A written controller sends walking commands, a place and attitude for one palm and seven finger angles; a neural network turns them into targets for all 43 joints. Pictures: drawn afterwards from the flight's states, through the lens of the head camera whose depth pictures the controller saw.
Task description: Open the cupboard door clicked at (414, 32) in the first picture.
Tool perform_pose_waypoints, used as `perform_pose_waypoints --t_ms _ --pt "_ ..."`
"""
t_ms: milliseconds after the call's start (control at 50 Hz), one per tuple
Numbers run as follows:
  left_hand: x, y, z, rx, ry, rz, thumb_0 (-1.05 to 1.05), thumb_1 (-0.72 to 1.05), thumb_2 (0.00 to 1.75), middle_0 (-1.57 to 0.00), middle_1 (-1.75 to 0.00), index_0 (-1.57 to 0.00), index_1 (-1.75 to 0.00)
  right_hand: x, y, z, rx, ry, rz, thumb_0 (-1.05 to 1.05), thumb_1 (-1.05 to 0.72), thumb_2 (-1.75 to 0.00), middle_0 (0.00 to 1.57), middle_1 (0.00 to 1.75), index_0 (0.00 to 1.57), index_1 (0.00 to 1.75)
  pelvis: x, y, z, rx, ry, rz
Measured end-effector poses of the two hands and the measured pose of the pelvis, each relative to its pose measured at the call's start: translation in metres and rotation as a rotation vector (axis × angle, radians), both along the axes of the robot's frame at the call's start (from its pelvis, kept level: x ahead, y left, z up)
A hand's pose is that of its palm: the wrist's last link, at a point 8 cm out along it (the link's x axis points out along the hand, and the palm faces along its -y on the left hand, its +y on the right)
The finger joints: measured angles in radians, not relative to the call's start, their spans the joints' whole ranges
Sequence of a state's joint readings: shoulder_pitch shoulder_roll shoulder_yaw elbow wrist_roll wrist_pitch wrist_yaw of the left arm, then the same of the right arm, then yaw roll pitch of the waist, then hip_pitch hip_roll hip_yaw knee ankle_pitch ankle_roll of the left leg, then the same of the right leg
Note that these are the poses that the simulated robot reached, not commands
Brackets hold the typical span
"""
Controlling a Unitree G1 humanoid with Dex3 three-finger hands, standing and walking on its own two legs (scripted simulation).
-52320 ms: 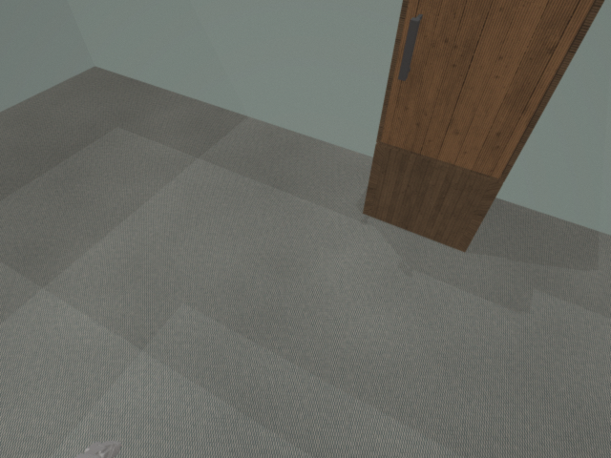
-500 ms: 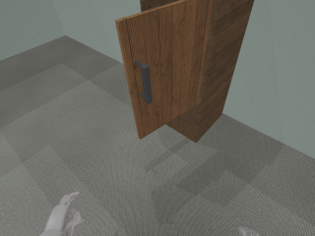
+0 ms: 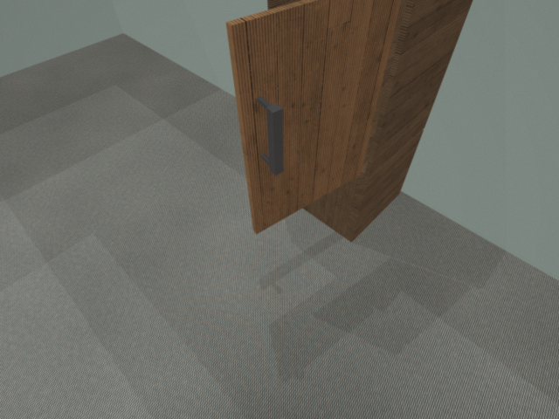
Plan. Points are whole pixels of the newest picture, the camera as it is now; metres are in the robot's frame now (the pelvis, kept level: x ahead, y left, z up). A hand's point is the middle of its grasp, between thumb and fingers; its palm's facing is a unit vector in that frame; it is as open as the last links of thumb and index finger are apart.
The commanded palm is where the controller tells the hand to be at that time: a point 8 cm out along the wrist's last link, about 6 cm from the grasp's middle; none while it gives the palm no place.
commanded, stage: let the arm hang, fingers relaxed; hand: left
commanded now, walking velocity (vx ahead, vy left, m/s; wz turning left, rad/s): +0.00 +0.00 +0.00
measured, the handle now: (269, 137) +0.65 +0.06 +0.01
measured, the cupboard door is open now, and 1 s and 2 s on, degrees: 79 79 79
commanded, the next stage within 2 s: look to check the result in 0.42 s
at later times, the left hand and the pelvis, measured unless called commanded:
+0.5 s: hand out of the picture +0.09 +0.23 -0.15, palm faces -0.02 -0.95 -0.32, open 7.4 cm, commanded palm none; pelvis +0.01 +0.00 +0.00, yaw +0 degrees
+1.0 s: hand out of the picture +0.12 +0.23 -0.15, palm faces -0.03 -0.94 -0.35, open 7.4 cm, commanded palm none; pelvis +0.03 -0.01 +0.01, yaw -1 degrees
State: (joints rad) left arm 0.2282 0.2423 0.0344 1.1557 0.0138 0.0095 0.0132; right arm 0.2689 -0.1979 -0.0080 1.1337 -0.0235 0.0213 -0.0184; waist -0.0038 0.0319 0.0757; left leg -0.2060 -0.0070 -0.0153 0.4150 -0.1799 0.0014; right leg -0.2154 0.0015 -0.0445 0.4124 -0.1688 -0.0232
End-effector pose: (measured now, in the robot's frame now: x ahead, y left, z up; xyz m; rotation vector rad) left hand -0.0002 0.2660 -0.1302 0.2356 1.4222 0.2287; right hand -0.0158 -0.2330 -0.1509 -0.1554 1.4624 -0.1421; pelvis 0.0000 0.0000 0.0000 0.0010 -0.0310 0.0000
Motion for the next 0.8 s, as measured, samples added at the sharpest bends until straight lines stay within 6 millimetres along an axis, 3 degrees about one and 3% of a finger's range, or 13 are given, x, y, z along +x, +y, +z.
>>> perform_pose_waypoints --t_ms 340,580,800 --pt "0.075 0.001 0.008 -0.004 -0.176 -0.078 0.01 0.91 0.90 -0.20 -0.29 -0.20 -0.30 0.060 -0.026 0.011 -0.059 -0.155 0.029 0.00 -0.90 -0.90 0.20 0.30 0.20 0.30 0.005 0.002 0.002 0.005 -0.006 -0.008" --pt "0.090 0.015 0.015 0.037 -0.168 -0.091 0.01 0.91 0.90 -0.20 -0.29 -0.20 -0.30 0.081 -0.049 0.019 -0.102 -0.159 0.049 0.00 -0.90 -0.90 0.20 0.30 0.20 0.30 0.016 -0.002 0.005 0.005 -0.001 -0.007" --pt "0.099 0.018 0.020 0.059 -0.156 -0.096 0.01 0.91 0.90 -0.20 -0.29 -0.20 -0.30 0.098 -0.058 0.021 -0.108 -0.161 0.060 0.00 -0.90 -0.90 0.20 0.30 0.20 0.30 0.026 -0.007 0.006 0.004 0.004 -0.008"
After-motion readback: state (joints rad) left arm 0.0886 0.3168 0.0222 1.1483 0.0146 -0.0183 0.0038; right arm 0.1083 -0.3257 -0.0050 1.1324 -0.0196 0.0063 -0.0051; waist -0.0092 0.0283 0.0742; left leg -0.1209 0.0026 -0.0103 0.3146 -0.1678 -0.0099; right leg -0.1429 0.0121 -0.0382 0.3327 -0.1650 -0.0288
